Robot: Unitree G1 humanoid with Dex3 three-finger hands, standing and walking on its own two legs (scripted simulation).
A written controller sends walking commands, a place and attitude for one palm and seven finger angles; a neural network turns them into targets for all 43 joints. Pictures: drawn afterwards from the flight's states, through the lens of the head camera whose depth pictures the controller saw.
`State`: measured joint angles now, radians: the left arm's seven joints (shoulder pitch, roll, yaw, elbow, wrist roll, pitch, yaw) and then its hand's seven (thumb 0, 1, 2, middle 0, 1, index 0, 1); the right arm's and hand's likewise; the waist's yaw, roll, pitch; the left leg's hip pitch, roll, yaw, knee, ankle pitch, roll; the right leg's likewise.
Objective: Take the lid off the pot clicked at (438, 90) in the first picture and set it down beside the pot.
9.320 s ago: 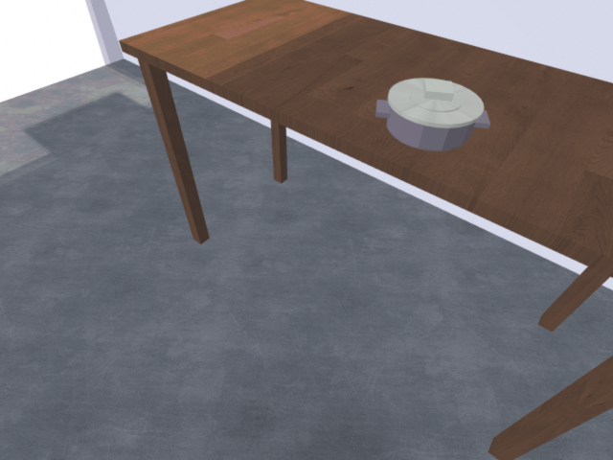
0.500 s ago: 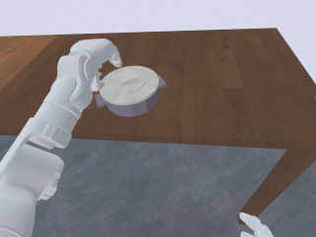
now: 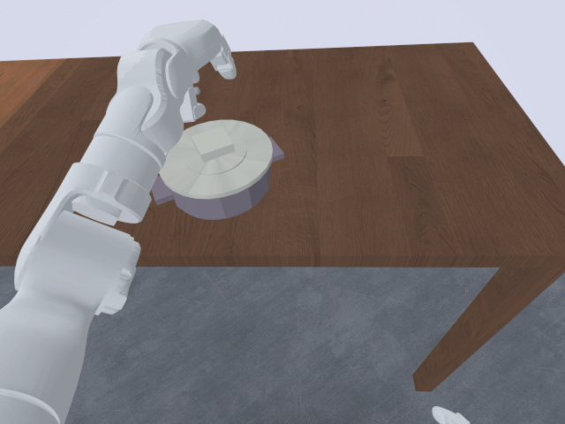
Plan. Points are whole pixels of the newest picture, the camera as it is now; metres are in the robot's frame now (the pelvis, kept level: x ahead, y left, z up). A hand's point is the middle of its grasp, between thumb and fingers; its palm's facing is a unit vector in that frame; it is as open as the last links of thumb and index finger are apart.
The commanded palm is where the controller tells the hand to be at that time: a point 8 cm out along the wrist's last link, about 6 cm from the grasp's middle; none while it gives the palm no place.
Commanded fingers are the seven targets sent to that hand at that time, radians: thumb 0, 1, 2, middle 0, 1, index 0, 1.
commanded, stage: move the open hand above the knob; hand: left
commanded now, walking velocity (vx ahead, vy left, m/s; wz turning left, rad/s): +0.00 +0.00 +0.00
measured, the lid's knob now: (212, 143) +0.49 +0.09 +0.15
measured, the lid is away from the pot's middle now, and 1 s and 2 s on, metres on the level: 0.00 0.00 0.00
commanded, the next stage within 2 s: none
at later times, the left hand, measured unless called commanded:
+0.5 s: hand (191, 137) +0.43 +0.10 +0.21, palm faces -0.21 +0.03 -0.98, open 10.3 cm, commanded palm +0.44 +0.11 +0.28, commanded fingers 0.00 -0.43 1.70 -0.86 -0.08 -0.86 -0.08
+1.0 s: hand (179, 102) +0.47 +0.12 +0.24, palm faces -0.15 -0.03 -0.99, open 10.3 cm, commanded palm +0.44 +0.11 +0.28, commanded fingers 0.00 -0.43 1.70 -0.86 -0.08 -0.86 -0.08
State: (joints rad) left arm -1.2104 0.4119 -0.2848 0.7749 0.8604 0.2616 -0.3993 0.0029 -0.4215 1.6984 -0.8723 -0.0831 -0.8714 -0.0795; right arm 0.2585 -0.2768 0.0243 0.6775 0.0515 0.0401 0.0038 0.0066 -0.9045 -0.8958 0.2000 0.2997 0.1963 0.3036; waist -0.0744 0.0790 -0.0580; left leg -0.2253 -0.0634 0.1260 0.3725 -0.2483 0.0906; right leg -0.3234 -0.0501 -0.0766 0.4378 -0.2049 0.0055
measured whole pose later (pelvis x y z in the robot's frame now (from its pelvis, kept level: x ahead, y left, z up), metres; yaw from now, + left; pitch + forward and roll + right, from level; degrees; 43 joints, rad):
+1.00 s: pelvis -0.01 -0.01 +0.00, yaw +0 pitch +5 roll +0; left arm -1.22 0.44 -0.30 0.86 0.90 0.28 -0.41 0.00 -0.42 1.70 -0.87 -0.08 -0.87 -0.08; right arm 0.27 -0.29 0.03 0.67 0.06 0.05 0.00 0.01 -0.90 -0.90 0.20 0.30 0.20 0.30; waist -0.07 0.06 -0.05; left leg -0.23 -0.06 0.13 0.37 -0.23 0.08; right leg -0.33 -0.04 -0.07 0.44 -0.19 0.00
